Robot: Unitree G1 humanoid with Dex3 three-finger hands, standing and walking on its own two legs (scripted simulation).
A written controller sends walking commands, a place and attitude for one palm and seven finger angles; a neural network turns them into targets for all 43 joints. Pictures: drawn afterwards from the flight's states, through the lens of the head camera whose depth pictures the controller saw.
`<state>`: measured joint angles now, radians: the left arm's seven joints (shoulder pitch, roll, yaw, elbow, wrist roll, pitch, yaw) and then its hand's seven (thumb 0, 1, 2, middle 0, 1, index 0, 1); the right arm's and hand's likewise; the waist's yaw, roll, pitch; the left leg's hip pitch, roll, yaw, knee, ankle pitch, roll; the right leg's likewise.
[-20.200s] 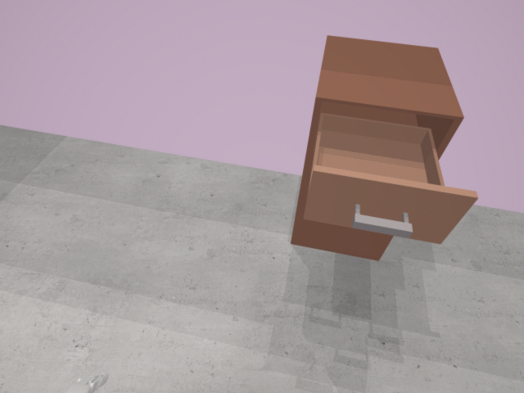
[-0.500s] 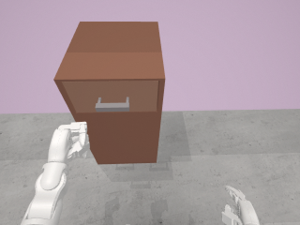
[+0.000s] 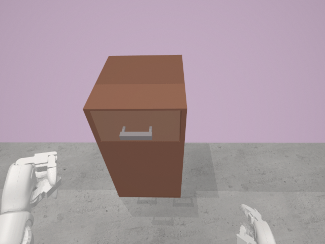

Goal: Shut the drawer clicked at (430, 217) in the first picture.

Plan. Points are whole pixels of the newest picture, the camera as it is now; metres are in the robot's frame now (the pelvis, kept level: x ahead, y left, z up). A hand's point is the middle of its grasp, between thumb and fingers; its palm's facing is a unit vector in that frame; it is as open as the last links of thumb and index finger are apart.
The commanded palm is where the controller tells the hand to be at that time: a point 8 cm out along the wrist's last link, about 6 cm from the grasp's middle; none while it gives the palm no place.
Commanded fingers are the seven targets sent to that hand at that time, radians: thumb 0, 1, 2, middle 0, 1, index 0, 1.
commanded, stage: draw the hand back to the body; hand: left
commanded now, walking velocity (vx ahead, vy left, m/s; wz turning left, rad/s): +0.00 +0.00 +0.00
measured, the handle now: (136, 132) +0.56 +0.17 -0.11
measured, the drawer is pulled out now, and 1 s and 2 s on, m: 0.00 0.00 0.00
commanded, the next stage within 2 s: step back with the hand held close in 0.28 s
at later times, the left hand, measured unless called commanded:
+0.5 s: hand (42, 176) +0.18 +0.23 +0.18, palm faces +0.39 -0.82 -0.42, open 3.3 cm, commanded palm +0.13 +0.27 +0.18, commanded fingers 0.00 0.90 0.90 -1.40 -1.60 -1.40 -1.60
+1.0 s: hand (16, 207) +0.13 +0.25 +0.17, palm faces +0.33 -0.80 -0.51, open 3.2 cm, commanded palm +0.07 +0.29 +0.18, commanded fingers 0.00 0.90 0.90 -1.40 -1.60 -1.40 -1.60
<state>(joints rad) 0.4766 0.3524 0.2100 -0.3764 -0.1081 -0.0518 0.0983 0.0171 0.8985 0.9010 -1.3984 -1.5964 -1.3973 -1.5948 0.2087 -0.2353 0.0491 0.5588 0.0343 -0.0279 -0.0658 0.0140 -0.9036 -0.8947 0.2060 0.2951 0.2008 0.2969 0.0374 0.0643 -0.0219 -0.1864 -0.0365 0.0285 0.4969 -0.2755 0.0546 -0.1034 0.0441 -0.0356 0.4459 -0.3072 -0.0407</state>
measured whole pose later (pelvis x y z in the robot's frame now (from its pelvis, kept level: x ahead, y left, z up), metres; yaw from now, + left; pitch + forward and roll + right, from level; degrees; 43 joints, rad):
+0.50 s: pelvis +0.00 -0.01 +0.00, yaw +0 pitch -2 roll -1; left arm 0.53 0.37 0.33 -0.50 -0.08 -0.15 0.10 0.02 0.89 0.90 -1.40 -1.60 -1.40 -1.59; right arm 0.20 -0.23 0.03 0.58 0.01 -0.08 -0.06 0.01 -0.90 -0.89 0.21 0.30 0.20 0.30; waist 0.04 0.07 0.00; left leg -0.19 -0.02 0.02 0.51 -0.28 0.04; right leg -0.09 0.06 -0.04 0.43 -0.30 -0.05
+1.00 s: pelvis -0.06 +0.01 +0.00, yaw +0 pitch +1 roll -1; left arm 0.65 0.42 0.39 -0.58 -0.06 -0.22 0.13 0.01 0.89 0.90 -1.40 -1.60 -1.40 -1.59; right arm 0.18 -0.22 -0.02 0.53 0.01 -0.02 -0.07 0.01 -0.90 -0.89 0.21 0.29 0.20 0.30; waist 0.00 0.03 0.03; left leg -0.35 -0.04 0.04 0.52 -0.19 0.08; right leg -0.29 0.04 -0.03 0.51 -0.24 -0.02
